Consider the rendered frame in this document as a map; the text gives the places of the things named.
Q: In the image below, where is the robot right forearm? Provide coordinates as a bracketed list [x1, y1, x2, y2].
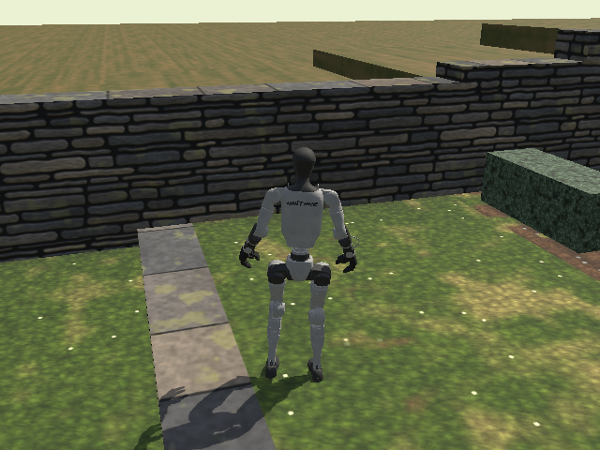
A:
[338, 225, 355, 258]

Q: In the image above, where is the robot right upper arm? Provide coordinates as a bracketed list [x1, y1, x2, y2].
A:
[322, 188, 348, 240]

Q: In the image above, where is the left robot thigh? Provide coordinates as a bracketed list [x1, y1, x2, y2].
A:
[267, 260, 287, 318]

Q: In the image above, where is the robot left forearm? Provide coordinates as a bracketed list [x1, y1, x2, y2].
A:
[243, 223, 262, 254]

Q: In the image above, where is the humanoid robot head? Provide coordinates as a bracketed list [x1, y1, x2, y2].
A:
[287, 147, 319, 192]

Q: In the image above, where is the robot left upper arm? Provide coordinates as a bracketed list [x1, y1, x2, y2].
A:
[253, 187, 283, 238]

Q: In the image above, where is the robot left hand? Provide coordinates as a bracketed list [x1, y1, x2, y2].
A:
[239, 247, 260, 268]

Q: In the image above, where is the robot right hand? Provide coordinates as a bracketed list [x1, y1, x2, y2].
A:
[336, 254, 357, 273]

